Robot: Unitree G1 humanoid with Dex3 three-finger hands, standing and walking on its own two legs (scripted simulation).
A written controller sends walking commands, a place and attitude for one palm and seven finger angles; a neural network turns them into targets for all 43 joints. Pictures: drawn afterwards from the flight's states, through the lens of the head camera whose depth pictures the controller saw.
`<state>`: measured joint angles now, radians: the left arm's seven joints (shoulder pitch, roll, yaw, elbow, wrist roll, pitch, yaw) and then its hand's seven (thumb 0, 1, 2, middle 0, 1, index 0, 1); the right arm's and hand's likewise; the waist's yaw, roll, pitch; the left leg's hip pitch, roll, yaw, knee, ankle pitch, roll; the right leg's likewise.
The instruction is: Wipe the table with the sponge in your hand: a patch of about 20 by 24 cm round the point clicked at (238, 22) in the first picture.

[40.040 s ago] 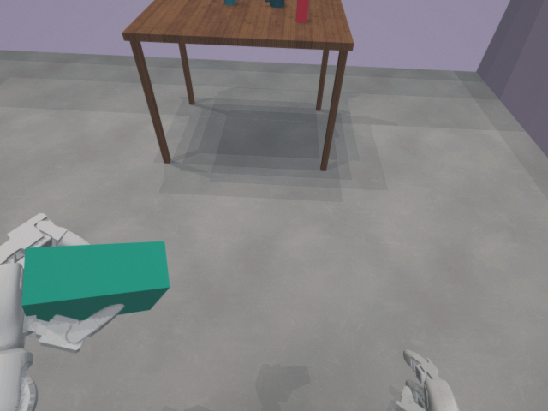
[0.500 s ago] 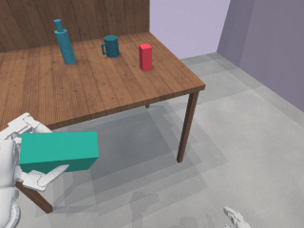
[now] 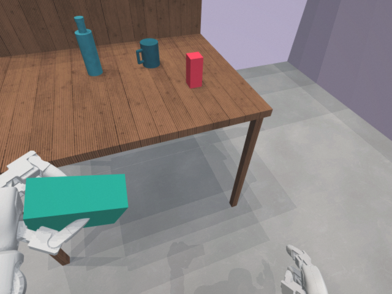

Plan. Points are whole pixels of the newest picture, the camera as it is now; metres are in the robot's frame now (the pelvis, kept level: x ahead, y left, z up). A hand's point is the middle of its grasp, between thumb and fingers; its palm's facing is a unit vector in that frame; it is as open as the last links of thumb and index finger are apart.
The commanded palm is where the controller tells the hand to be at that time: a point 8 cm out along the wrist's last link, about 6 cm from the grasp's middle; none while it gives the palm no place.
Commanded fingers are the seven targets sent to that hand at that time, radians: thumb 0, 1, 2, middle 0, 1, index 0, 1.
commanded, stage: stop stepping back and stand still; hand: left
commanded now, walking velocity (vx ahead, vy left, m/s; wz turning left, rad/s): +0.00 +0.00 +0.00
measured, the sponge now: (92, 203) +0.22 +0.19 +0.14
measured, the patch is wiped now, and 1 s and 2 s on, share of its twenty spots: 1.00 1.00 1.00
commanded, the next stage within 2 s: stand and wait in 0.28 s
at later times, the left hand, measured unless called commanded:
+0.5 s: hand (41, 193) +0.22 +0.26 +0.16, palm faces +0.36 -0.86 -0.36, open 9.3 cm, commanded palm +0.17 +0.30 +0.18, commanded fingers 0.00 0.10 1.30 -1.20 -1.60 -1.20 -1.60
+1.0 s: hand (40, 193) +0.22 +0.26 +0.16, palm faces +0.36 -0.86 -0.36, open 9.3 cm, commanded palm +0.17 +0.30 +0.18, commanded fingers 0.00 0.10 1.30 -1.20 -1.60 -1.20 -1.60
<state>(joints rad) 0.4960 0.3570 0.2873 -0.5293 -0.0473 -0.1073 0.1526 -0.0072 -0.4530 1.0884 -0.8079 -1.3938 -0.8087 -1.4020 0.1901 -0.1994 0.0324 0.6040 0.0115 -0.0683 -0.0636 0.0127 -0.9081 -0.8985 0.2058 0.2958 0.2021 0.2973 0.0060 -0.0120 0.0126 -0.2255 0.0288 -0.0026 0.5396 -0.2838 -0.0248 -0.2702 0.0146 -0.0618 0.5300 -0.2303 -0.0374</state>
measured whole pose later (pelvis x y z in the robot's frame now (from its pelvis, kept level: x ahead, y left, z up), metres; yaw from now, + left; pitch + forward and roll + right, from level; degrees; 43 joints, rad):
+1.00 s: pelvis +0.01 +0.03 +0.01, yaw -1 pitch -1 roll -1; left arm 0.48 0.35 0.29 -0.47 -0.05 -0.10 0.16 -0.01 -0.45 1.09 -0.81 -1.40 -0.81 -1.40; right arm 0.18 -0.21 0.03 0.58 0.01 -0.03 -0.06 0.01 -0.91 -0.90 0.21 0.30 0.20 0.30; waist 0.00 0.00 0.01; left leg -0.19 0.01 0.03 0.46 -0.26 0.01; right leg -0.22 0.00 -0.03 0.40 -0.17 0.00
